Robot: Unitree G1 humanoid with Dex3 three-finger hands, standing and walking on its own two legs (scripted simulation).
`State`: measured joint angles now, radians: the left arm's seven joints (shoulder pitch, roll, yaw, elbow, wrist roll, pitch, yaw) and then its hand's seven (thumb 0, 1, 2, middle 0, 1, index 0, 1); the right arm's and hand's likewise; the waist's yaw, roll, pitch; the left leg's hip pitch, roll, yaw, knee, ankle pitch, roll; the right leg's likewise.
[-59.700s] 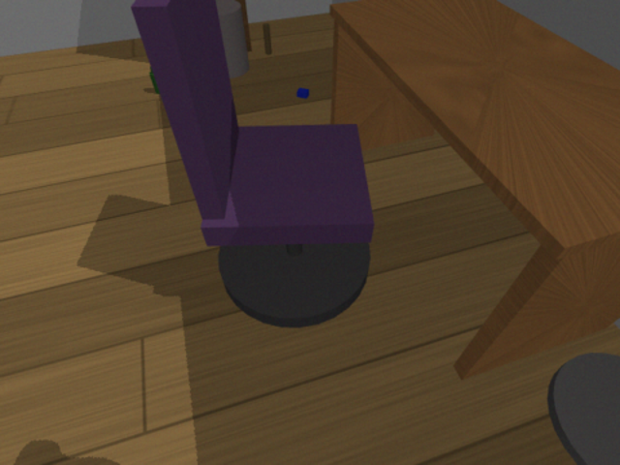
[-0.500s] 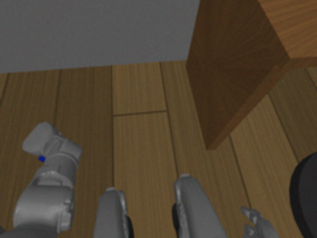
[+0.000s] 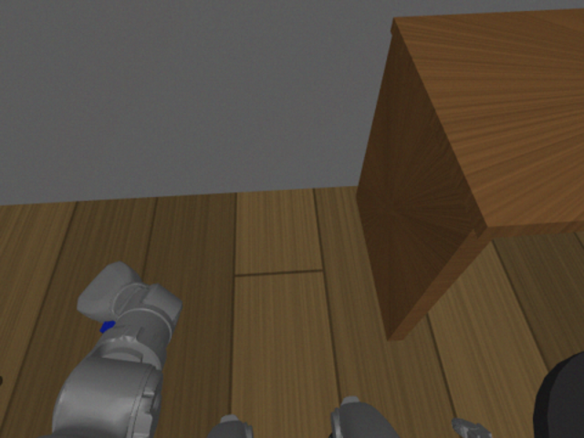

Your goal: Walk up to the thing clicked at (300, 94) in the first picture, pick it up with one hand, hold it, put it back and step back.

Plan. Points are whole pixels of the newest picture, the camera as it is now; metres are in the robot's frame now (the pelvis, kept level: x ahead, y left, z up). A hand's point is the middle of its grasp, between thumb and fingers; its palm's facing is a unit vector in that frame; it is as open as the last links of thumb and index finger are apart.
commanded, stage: lift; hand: left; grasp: from above
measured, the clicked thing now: (127, 318) +0.35 +0.26 -0.11
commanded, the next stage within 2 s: hold in 0.14 s
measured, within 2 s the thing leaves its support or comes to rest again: neither
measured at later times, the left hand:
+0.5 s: hand (114, 301) +0.34 +0.24 -0.02, palm faces -0.24 -0.37 -0.90, open 5.7 cm
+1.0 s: hand (119, 284) +0.35 +0.22 +0.01, palm faces -0.21 -0.38 -0.90, open 5.9 cm
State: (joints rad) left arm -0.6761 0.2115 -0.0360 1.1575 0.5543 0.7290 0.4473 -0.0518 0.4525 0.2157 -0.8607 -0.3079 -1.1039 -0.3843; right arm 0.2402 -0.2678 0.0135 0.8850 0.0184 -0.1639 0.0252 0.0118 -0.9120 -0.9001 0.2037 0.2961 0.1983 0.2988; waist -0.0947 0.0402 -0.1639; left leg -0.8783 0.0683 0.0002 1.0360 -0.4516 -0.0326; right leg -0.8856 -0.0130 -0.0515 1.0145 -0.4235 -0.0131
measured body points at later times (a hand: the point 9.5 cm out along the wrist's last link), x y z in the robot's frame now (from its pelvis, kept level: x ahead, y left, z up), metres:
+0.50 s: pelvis +0.02 +0.01 +0.04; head +0.05 +0.01 +0.49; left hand +0.35 +0.25 +0.03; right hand +0.11 -0.24 -0.09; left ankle +0.02 +0.14 -0.67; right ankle +0.04 -0.11 -0.67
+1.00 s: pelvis +0.04 +0.00 +0.05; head +0.05 -0.01 +0.50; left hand +0.36 +0.24 +0.06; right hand +0.16 -0.24 -0.07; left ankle +0.02 +0.14 -0.67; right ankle +0.04 -0.11 -0.67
